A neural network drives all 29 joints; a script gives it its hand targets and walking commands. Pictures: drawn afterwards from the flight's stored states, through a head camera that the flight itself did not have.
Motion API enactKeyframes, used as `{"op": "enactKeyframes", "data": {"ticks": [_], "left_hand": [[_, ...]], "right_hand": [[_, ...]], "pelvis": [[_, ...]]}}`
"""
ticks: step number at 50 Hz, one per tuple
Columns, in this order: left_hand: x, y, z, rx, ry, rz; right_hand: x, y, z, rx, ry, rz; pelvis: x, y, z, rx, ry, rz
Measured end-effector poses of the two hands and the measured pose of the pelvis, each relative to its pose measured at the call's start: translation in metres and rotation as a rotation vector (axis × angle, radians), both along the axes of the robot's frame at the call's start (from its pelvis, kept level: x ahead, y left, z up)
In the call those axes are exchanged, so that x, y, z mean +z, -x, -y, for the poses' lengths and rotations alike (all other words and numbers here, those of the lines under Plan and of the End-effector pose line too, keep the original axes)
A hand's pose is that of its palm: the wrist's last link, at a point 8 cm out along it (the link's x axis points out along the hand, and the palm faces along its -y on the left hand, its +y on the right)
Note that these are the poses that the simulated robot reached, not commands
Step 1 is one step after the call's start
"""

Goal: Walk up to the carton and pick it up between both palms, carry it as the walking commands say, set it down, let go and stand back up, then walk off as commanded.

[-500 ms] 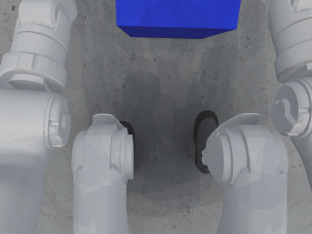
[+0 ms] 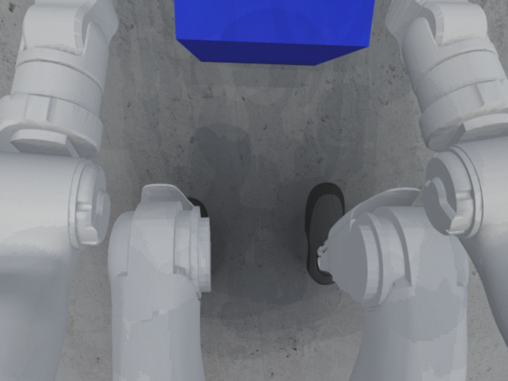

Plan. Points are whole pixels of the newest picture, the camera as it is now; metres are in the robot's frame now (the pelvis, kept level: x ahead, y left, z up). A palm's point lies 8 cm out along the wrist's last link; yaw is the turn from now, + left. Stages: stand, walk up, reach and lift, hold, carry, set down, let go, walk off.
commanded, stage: reach and lift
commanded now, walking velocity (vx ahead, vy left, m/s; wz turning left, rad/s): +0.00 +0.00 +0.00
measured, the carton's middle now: out of the picture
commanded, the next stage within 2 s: none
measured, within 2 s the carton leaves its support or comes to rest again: leaves its support in 1.08 s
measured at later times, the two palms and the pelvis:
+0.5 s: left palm out of the picture +0.58 +0.14 -0.18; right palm out of the picture +0.57 -0.15 -0.18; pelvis +0.01 +0.01 -0.01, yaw +0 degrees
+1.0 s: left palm out of the picture +0.57 +0.14 -0.18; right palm out of the picture +0.57 -0.14 -0.18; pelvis +0.01 +0.00 +0.00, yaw +0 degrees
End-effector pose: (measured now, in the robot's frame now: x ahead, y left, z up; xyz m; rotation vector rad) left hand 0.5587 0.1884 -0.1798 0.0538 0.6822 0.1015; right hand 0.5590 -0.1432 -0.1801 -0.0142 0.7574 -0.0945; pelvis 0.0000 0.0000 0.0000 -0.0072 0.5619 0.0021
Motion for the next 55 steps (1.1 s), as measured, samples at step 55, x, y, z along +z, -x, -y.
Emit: {"op": "enactKeyframes", "data": {"ticks": [55], "left_hand": [[0.008, -0.002, 0.041, -0.046, 0.068, -0.050]], "right_hand": [[0.008, -0.002, -0.005, 0.027, 0.050, -0.036]], "pelvis": [[0.004, -0.007, -0.004, 0.021, 0.024, 0.017]]}}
